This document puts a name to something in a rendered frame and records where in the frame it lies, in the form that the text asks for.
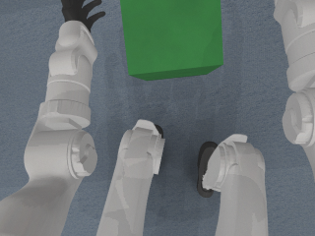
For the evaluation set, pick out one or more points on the robot left hand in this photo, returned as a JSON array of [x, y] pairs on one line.
[[72, 11]]

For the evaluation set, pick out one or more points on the robot right foot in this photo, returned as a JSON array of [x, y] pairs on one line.
[[205, 152]]

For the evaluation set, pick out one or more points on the right robot forearm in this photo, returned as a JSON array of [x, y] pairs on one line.
[[297, 20]]

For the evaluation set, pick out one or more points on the robot right upper arm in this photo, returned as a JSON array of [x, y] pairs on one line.
[[299, 122]]

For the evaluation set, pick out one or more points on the left robot thigh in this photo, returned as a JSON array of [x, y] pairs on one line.
[[125, 206]]

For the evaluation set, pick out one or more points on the robot left upper arm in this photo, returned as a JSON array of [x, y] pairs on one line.
[[56, 161]]

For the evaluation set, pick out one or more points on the left robot forearm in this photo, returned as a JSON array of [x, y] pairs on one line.
[[66, 105]]

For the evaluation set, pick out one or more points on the carton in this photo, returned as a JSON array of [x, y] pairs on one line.
[[167, 39]]

